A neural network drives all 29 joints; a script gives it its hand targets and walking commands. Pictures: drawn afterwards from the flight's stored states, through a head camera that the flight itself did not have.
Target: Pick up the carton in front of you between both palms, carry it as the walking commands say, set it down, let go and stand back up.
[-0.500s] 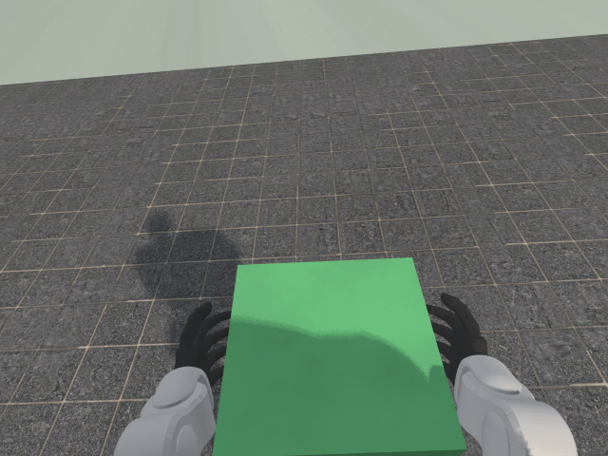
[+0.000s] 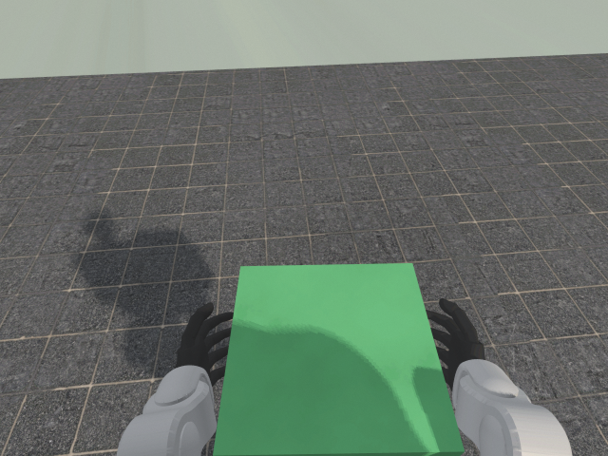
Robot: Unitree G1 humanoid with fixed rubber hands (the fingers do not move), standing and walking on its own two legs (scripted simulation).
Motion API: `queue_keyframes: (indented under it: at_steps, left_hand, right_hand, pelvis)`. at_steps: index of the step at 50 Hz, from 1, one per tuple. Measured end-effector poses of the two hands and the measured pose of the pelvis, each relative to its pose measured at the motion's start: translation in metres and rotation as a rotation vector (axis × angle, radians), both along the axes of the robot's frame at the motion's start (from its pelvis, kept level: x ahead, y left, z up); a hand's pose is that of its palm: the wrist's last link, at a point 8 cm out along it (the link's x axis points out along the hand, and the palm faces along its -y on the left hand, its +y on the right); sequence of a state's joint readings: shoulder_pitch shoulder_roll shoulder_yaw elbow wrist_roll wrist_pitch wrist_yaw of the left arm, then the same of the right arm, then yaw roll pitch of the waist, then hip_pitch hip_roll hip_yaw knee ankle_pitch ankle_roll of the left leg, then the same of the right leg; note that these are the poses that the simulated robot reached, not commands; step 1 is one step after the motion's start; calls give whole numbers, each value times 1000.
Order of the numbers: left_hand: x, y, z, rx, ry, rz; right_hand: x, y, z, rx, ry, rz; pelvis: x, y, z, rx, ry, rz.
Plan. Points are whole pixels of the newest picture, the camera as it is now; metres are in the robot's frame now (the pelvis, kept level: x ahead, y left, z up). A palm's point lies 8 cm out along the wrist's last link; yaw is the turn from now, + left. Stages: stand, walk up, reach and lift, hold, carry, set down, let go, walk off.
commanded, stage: carry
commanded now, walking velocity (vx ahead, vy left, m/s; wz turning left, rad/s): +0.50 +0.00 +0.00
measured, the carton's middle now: (328, 388) +0.23 +0.00 -0.01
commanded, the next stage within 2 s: none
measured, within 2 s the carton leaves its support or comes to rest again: neither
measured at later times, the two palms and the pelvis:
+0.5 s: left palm (249, 186) +0.54 +0.11 +0.07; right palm (419, 179) +0.56 -0.19 +0.06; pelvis +0.32 -0.06 -0.01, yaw +4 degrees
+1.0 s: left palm (241, 98) +0.88 +0.15 +0.06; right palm (368, 93) +0.88 -0.15 +0.06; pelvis +0.65 +0.00 -0.02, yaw +0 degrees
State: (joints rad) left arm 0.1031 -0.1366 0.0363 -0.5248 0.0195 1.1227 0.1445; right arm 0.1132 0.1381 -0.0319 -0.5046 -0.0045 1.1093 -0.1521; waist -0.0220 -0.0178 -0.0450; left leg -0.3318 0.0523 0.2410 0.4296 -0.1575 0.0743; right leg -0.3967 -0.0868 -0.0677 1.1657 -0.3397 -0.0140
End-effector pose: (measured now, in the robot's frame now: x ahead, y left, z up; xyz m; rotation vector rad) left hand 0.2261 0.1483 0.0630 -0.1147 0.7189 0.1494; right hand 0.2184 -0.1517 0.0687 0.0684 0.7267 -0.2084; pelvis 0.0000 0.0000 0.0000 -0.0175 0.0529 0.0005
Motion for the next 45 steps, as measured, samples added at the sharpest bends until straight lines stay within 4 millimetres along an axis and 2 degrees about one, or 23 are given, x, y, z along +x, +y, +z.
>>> queue_keyframes:
  at_steps: [6,11,15,20,24,29,34,38,41,45]
  left_hand:
    - [68,4,23,-4,-66,2]
    - [128,2,37,5,-120,35]
    - [183,-8,34,22,-133,55]
    - [260,-30,14,60,-111,69]
    - [301,-38,7,65,-22,94]
    - [350,-43,21,66,-16,110]
    - [413,-45,37,67,-70,86]
    - [469,-42,42,63,-110,61]
    - [513,-33,37,54,-123,51]
    - [577,-13,17,31,-117,51]
  right_hand:
    - [70,4,27,-7,-66,8]
    - [139,3,38,-1,-121,42]
    - [199,-8,31,17,-135,58]
    - [282,-29,-1,60,-113,68]
    - [330,-37,-9,65,-24,92]
    - [385,-41,3,67,-17,110]
    - [441,-45,19,60,-71,89]
    - [490,-42,27,54,-111,65]
    - [531,-33,25,46,-124,55]
    - [594,-13,12,26,-118,51]
  pelvis:
    - [70,2,14,-22,7,13]
    - [136,-6,11,-13,3,22]
    - [195,-19,0,5,-2,29]
    - [273,-41,-23,4,-18,52]
    - [314,-54,-11,24,-8,69]
    - [368,-61,8,48,1,63]
    - [429,-59,14,55,3,53]
    - [483,-50,10,47,0,44]
    - [527,-40,2,35,1,40]
    - [591,-21,-16,23,-4,23]
